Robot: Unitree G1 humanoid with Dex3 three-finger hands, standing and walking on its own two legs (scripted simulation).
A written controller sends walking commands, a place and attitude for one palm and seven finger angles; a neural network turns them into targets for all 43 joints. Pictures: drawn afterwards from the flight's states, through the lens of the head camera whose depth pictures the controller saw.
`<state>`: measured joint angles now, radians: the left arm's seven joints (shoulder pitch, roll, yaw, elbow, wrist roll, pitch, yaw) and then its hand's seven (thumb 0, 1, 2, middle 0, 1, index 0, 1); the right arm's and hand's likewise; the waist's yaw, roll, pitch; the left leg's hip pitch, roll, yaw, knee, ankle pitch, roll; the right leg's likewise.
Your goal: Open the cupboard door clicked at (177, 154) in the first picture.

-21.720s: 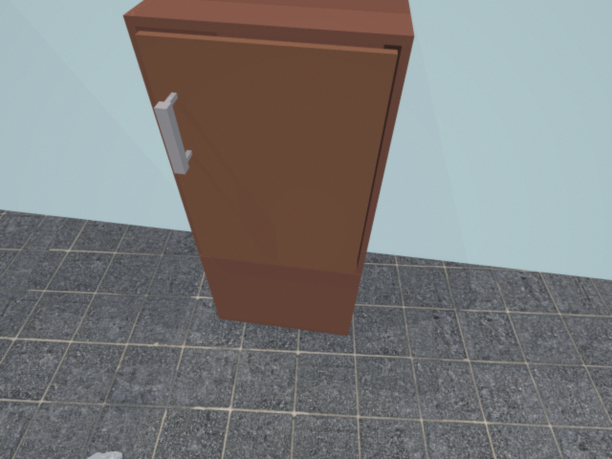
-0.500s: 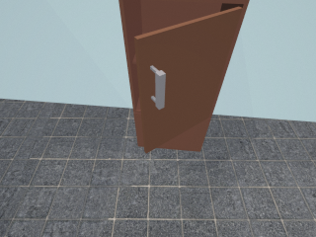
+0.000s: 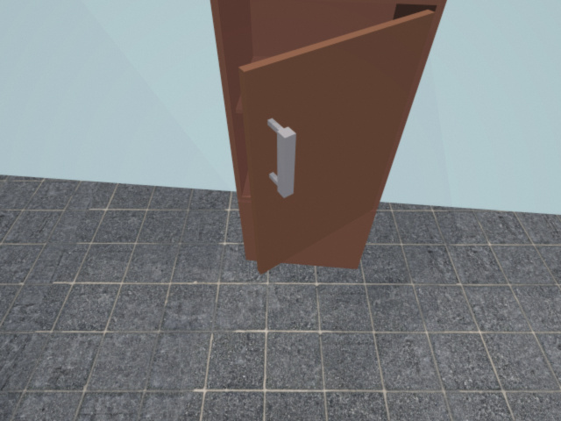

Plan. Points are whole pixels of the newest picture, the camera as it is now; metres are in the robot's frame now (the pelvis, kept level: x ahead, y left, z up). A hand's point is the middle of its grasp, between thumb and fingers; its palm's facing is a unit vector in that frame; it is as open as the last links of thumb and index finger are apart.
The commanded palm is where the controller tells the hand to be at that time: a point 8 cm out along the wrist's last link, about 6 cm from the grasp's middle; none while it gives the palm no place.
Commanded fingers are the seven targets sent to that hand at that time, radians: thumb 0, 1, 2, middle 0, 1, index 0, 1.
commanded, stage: walk to a spot facing it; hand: left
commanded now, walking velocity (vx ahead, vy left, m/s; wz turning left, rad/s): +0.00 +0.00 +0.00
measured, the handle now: (279, 158) +0.55 +0.03 +0.06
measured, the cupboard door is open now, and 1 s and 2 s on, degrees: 40 40 40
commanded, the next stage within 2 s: none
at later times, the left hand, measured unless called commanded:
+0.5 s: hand out of the picture +0.06 +0.16 -0.18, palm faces -0.07 -0.96 -0.26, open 7.3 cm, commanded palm none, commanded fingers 0.00 0.90 0.90 -0.20 -0.30 -0.20 -0.30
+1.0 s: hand out of the picture +0.14 +0.16 -0.17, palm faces -0.32 -0.92 -0.24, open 7.3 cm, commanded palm none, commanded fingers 0.00 0.90 0.90 -0.20 -0.30 -0.20 -0.30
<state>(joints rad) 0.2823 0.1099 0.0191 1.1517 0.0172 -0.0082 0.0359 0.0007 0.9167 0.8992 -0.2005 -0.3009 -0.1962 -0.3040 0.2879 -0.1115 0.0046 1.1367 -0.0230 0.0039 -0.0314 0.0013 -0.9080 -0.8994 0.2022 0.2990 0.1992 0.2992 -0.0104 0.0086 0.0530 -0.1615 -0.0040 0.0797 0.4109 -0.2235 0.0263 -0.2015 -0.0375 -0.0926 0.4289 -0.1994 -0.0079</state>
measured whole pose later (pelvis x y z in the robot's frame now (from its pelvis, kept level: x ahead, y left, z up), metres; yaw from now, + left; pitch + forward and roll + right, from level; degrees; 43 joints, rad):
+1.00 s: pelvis +0.03 -0.01 +0.00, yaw -25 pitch +2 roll +1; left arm 0.25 0.21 0.09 0.92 0.03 0.04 0.00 0.00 0.91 0.90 -0.20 -0.30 -0.20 -0.30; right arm 0.03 -0.21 -0.05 0.87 0.00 0.04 -0.03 0.00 -0.91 -0.90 0.20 0.30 0.20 0.30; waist 0.05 -0.03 0.11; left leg -0.38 -0.01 -0.05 0.77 -0.41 -0.04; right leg -0.29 0.12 0.22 0.47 -0.20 -0.04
